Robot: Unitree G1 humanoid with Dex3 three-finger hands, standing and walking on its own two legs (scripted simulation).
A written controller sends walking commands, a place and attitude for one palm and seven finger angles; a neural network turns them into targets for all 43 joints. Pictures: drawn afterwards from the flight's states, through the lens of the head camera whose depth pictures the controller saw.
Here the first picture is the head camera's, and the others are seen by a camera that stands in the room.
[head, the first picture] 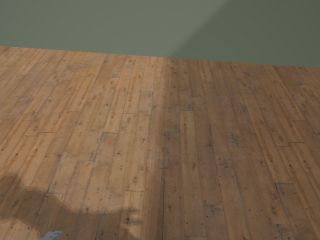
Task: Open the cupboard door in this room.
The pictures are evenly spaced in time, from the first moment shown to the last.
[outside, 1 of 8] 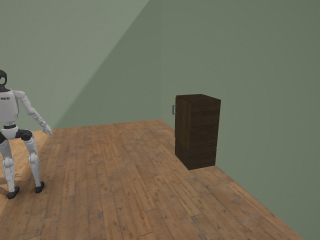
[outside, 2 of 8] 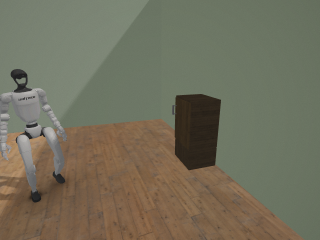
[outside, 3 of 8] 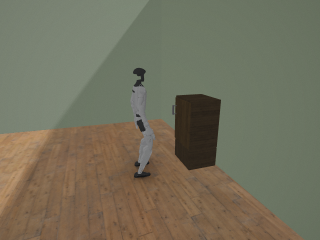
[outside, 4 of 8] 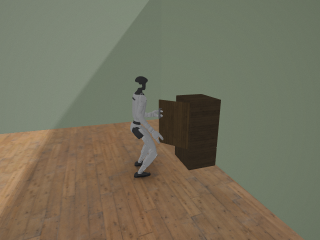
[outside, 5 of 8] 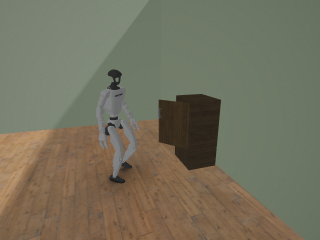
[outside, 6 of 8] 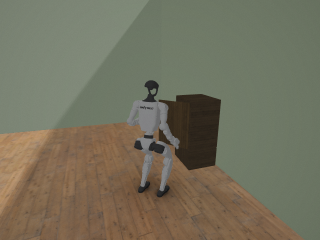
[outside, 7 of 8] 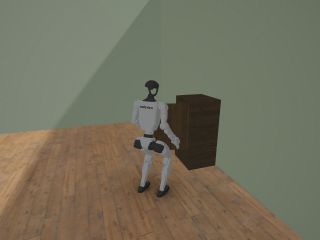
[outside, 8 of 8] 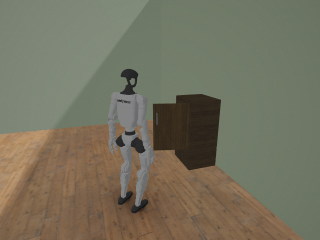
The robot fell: no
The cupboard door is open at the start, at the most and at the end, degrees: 0 77 76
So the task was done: yes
